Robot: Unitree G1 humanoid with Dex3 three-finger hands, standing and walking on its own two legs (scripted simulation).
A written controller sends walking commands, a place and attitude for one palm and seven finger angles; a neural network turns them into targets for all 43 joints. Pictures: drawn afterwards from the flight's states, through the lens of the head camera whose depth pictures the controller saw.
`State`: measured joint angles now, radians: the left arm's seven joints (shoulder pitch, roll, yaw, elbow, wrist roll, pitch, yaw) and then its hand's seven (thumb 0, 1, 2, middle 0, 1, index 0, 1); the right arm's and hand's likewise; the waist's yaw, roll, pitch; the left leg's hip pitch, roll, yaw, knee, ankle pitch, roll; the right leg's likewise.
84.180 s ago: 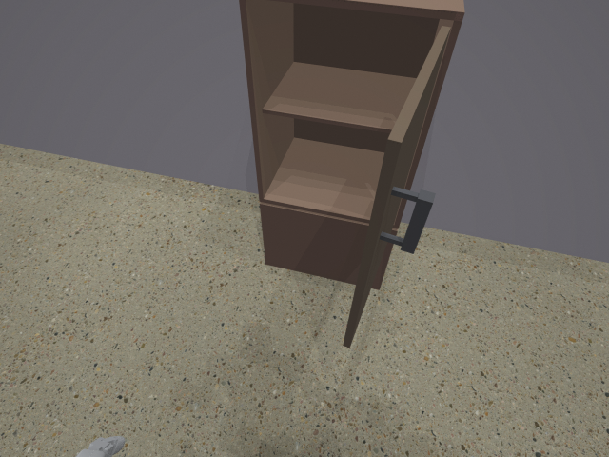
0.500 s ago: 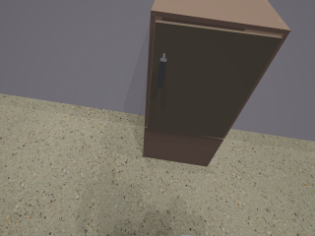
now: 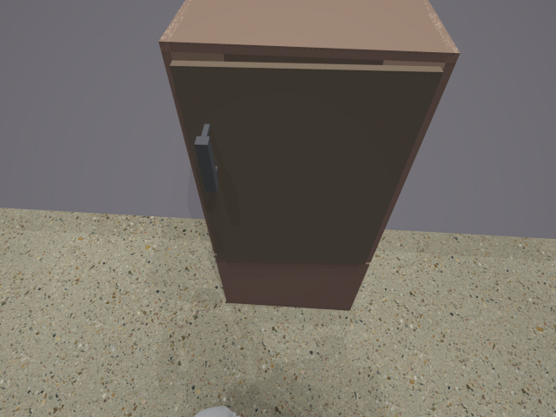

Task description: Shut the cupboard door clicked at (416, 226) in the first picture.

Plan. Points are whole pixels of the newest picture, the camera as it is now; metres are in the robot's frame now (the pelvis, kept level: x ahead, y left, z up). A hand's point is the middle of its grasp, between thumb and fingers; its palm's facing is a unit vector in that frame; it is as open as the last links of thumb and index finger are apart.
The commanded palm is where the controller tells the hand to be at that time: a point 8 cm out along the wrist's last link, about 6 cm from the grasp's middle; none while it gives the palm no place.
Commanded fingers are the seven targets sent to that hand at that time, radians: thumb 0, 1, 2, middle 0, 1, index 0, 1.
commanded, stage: come to a stop and stand still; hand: left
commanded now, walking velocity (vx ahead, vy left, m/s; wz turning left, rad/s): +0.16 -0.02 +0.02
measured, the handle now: (209, 158) +0.55 +0.15 +0.04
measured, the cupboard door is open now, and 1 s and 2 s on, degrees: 2 2 2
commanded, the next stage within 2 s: look again from close up in 1.14 s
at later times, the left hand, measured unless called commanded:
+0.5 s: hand out of the picture +0.09 +0.17 -0.18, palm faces +0.01 -0.97 -0.25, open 7.4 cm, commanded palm none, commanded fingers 0.00 0.90 0.90 -0.20 -0.30 -0.20 -0.30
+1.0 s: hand out of the picture +0.07 +0.17 -0.18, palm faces -0.06 -0.97 -0.22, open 7.3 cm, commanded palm none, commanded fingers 0.00 0.90 0.90 -0.20 -0.30 -0.20 -0.30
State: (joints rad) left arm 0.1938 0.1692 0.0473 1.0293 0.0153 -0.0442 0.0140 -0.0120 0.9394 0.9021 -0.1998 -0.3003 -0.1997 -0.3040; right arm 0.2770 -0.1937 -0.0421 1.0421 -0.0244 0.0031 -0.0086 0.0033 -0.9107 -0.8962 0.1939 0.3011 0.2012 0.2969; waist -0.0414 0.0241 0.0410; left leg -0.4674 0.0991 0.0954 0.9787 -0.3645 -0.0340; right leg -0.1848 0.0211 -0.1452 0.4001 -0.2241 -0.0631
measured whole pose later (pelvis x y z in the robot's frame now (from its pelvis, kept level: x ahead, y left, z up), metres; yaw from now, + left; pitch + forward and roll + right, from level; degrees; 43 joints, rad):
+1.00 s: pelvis +0.05 +0.00 -0.01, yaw -3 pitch -2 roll -1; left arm 0.30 0.14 -0.02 1.06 0.01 -0.02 0.05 0.01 0.92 0.90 -0.20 -0.30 -0.20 -0.30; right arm 0.29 -0.17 0.00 1.05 -0.01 0.00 -0.02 0.00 -0.92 -0.90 0.20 0.30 0.20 0.30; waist -0.04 0.05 0.05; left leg -0.29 0.03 0.08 0.56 -0.24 0.02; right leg -0.12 0.04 -0.08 0.50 -0.35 -0.05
